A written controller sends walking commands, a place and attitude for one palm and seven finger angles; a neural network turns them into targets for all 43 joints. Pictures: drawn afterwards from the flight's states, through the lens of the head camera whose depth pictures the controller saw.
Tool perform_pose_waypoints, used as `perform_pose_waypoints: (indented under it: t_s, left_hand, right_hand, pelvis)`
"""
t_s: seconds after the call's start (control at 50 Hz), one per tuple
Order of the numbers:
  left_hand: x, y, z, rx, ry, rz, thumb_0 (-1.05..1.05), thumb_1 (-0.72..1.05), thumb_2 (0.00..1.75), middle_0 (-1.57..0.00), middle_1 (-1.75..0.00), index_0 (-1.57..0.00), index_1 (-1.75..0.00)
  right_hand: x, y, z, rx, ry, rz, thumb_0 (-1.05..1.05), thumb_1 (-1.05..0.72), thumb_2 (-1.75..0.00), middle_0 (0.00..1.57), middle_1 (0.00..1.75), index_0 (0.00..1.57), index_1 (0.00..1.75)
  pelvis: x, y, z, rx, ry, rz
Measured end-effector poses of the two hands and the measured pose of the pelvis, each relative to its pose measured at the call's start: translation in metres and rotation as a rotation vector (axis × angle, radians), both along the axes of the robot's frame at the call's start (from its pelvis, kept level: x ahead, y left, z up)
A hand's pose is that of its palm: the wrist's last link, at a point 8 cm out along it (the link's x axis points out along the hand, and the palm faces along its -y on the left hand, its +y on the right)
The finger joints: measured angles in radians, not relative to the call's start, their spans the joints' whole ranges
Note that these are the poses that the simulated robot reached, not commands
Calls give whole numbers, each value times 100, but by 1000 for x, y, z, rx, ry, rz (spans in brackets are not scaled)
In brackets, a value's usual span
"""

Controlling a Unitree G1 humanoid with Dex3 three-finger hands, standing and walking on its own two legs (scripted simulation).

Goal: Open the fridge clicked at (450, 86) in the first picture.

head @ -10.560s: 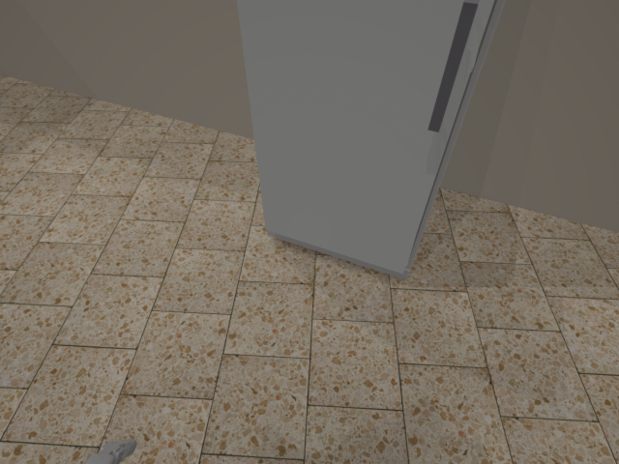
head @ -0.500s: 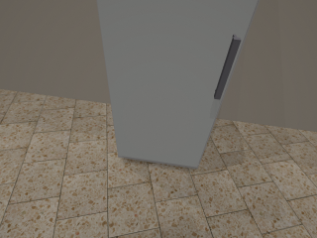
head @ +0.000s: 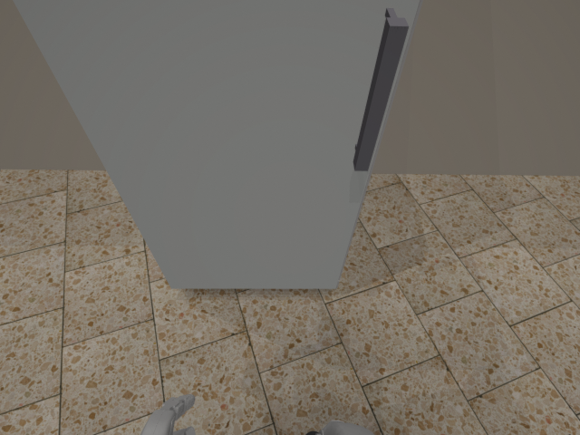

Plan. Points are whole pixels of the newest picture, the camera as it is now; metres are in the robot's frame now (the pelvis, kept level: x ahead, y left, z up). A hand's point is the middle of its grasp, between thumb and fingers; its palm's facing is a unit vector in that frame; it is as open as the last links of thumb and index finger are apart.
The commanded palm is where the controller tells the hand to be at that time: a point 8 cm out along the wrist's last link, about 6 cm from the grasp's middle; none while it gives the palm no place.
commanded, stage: take the last steps up to it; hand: right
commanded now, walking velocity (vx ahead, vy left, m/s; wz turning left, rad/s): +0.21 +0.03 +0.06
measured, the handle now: (373, 99) +0.60 -0.15 +0.12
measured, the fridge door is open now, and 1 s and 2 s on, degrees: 0 0 0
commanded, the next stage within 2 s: come to a stop and stand still in 0.14 s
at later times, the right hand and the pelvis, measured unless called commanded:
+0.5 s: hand (378, 368) +0.24 -0.15 -0.15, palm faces -0.04 +0.97 -0.22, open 7.4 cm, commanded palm none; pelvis +0.12 +0.02 +0.01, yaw +2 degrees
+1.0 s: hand out of the picture +0.08 -0.22 -0.15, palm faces +0.07 +0.98 -0.19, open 7.4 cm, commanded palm none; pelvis +0.04 -0.03 +0.03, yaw +1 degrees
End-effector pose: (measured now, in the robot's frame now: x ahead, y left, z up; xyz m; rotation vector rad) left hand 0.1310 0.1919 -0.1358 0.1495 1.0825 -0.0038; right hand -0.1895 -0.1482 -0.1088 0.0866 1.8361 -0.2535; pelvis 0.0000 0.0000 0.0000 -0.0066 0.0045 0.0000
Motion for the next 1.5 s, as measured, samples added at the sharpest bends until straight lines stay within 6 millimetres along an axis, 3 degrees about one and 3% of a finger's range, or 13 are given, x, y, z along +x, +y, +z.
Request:
perform_pose_waypoints:
  t_s: [0.06, 0.16, 0.28, 0.36, 0.46, 0.6, 0.8, 0.94, 1.12, 1.2, 1.32, 1.38, 1.5]
  left_hand:
    - [13, -7, 9, 1, -22, 43, 0, 91, 90, -19, -30, -20, -30]
    - [19, 12, 31, 59, -65, 165, -6, 95, 90, -20, -30, -21, -30]
    - [-1, 33, 33, 119, 59, 179, -5, 94, 90, -20, -30, -20, -30]
    - [-28, 35, 24, 108, 185, 202, -3, 93, 90, -19, -30, -20, -30]
    - [-57, 36, 3, 53, 335, 253, -1, 91, 90, -19, -30, -20, -30]
    - [-70, 43, -14, 14, 437, 258, 0, 91, 90, -19, -30, -20, -30]
    - [-58, 44, -4, 63, 282, 194, 0, 91, 90, -19, -30, -20, -30]
    - [-100, 16, 20, 108, 252, 214, 0, 91, 90, -19, -30, -20, -30]
    - [-131, -1, 31, 89, 307, 242, 0, 90, 90, -20, -30, -20, -30]
    - [-150, 2, 28, 75, 354, 273, 0, 90, 90, -20, -30, -20, -30]
    - [-164, 25, 5, 44, 436, 267, 0, 90, 90, -20, -30, -21, -30]
    - [-147, 39, -2, 61, 406, 247, 0, 90, 90, -20, -30, -20, -30]
    - [-82, 50, 8, 104, 236, 211, 0, 91, 90, -19, -30, -20, -30]
  right_hand:
    - [56, -30, -10, -24, -81, 48, 1, -90, -90, 20, 30, 20, 30]
    - [187, -78, -20, -85, -331, 160, 1, -91, -90, 20, 29, 20, 30]
    - [326, -98, -10, -142, -615, 222, 1, -91, -90, 20, 29, 20, 30]
    - [385, -87, -1, -147, -704, 269, 0, -91, -90, 20, 29, 20, 30]
    - [421, -62, -4, -146, -717, 335, 0, -91, -90, 20, 29, 20, 30]
    - [399, -41, -11, -150, -647, 334, 0, -91, -90, 20, 29, 20, 30]
    - [334, -88, -15, -195, -607, 272, 0, -91, -89, 21, 30, 21, 30]
    - [286, -116, -17, -144, -550, 224, 1, -91, -90, 20, 29, 20, 30]
    - [224, -115, -12, -94, -396, 236, 1, -91, -90, 20, 29, 20, 30]
    - [229, -100, -12, -75, -360, 276, 1, -91, -90, 20, 29, 20, 30]
    - [264, -70, -22, -103, -479, 335, 1, -91, -90, 20, 29, 20, 30]
    - [273, -61, -24, -115, -514, 320, 1, -93, -90, 20, 29, 20, 30]
    - [289, -56, -34, -115, -574, 259, 1, -94, -90, 20, 29, 20, 30]
  pelvis:
    - [23, -9, 6, 3, -20, 29]
    - [53, -15, 18, 0, -35, 44]
    - [85, -11, 23, -3, -44, 38]
    - [102, -3, 23, 0, -56, 29]
    - [120, 15, 13, -20, -66, 36]
    - [107, 24, 5, -13, -58, 18]
    - [66, 3, 5, -15, -36, 16]
    - [47, -21, 18, 19, -42, 26]
    - [41, -23, 30, 17, 1, 41]
    - [40, -14, 29, 11, 2, 49]
    - [39, 10, 10, -7, 16, 66]
    - [42, 13, 6, 47, 1, 26]
    - [57, 18, 5, 48, -22, 10]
